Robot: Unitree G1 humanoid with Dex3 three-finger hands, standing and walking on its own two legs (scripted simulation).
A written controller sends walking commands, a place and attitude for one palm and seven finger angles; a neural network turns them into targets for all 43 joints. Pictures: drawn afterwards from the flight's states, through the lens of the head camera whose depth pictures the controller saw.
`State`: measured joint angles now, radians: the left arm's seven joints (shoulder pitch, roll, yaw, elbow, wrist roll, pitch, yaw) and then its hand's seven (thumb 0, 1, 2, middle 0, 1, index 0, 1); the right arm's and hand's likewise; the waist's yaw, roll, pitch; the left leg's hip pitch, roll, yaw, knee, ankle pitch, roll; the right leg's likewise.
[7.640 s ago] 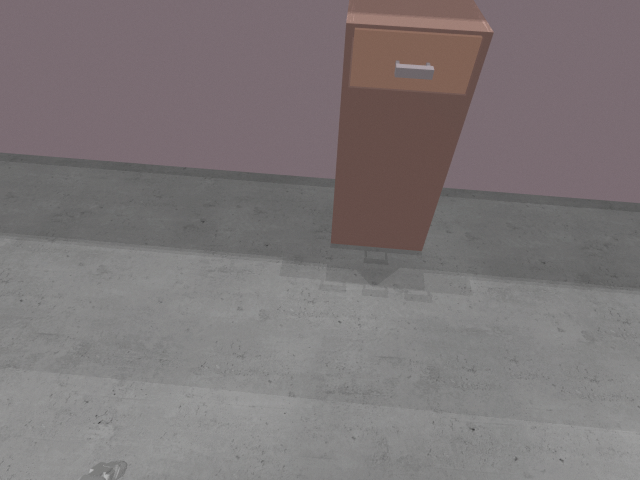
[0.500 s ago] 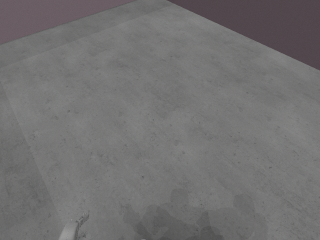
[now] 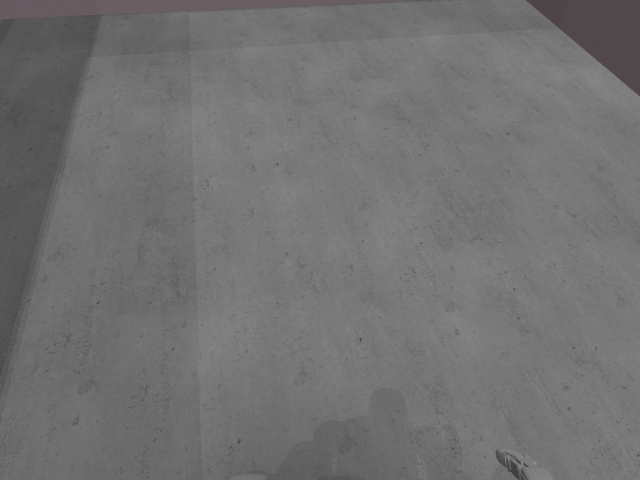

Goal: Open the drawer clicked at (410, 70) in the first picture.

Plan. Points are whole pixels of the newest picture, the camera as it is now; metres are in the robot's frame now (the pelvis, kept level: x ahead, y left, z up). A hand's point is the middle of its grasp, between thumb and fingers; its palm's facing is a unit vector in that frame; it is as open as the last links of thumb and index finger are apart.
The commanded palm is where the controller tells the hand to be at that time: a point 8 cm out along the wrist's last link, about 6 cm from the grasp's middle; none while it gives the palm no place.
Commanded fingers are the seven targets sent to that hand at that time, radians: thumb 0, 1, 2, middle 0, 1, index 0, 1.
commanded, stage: turn to face it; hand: left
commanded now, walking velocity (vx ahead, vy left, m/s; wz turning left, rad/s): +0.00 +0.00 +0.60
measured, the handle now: out of the picture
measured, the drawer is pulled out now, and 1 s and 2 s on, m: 0.00 0.00 0.00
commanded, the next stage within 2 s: none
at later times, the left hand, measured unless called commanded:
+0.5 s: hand out of the picture +0.09 +0.24 -0.13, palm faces +0.27 -0.93 -0.25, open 7.4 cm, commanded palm none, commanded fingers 0.00 0.90 0.90 -0.20 -0.30 -0.20 -0.30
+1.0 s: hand out of the picture -0.11 +0.16 -0.15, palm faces +0.60 -0.76 -0.27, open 7.4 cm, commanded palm none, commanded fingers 0.00 0.90 0.90 -0.20 -0.30 -0.20 -0.30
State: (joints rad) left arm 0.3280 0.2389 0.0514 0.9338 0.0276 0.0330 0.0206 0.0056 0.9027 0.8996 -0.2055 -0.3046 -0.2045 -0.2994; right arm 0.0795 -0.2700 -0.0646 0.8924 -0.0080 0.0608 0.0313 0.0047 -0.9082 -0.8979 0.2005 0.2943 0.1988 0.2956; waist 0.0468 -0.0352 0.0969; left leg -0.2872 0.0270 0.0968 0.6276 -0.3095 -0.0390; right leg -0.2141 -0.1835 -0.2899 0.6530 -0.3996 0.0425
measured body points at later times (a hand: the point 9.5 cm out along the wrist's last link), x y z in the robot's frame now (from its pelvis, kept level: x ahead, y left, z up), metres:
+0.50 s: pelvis -0.01 +0.01 +0.02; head +0.02 +0.02 +0.47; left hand +0.07 +0.29 -0.11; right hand +0.08 -0.23 -0.12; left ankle -0.01 +0.10 -0.72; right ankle +0.03 -0.15 -0.67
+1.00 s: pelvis -0.04 -0.03 +0.01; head +0.00 -0.01 +0.46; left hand -0.15 +0.20 -0.13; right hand +0.18 -0.22 -0.13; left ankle -0.13 +0.08 -0.68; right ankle +0.02 -0.14 -0.72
